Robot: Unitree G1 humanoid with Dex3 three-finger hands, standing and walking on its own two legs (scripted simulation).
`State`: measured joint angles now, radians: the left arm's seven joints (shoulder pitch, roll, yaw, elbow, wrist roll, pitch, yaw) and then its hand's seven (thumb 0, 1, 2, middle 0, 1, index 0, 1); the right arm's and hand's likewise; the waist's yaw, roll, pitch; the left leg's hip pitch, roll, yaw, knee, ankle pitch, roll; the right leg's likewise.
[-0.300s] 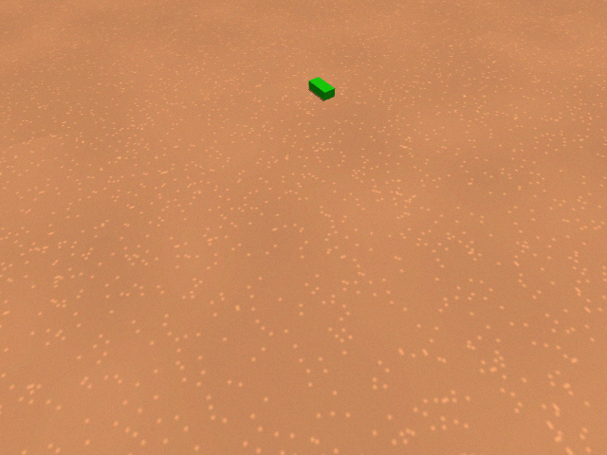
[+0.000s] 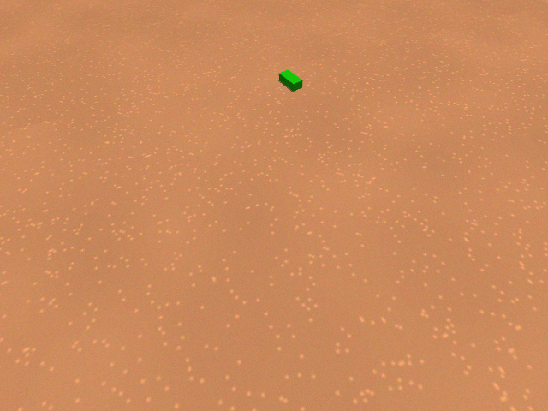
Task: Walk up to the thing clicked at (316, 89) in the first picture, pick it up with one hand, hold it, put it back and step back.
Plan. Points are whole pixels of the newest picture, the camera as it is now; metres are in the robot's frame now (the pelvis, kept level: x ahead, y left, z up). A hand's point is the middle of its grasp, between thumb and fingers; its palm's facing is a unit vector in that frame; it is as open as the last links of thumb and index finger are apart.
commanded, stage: stand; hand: left
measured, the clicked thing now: (290, 80) +2.10 -0.06 -0.76
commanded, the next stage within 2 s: walk up in 0.82 s
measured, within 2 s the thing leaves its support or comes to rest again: neither
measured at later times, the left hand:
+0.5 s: hand out of the picture +0.08 +0.25 -0.16, palm faces -0.03 -0.94 -0.34, open 7.4 cm
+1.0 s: hand out of the picture +0.11 +0.27 -0.15, palm faces -0.20 -0.90 -0.38, open 7.4 cm
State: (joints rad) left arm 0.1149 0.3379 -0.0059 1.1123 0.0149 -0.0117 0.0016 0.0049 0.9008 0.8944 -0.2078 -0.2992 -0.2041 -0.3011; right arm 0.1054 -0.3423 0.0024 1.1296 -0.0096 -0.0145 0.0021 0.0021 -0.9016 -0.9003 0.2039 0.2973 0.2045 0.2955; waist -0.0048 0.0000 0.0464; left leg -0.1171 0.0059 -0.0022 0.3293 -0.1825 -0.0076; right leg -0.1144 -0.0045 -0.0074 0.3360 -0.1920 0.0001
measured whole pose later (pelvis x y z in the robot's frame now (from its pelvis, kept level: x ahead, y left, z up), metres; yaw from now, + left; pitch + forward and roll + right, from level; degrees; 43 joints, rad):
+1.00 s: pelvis +0.02 +0.00 -0.01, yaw -9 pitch +1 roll +1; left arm 0.21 0.38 0.05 1.07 0.04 0.01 -0.06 0.01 0.90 0.89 -0.21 -0.30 -0.21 -0.30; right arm 0.13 -0.42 -0.09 0.94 -0.03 -0.06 0.06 0.00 -0.90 -0.90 0.21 0.30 0.21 0.30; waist -0.03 0.04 0.01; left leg -0.15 0.03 0.13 0.42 -0.28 0.02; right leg -0.38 -0.03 0.00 0.78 -0.41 -0.01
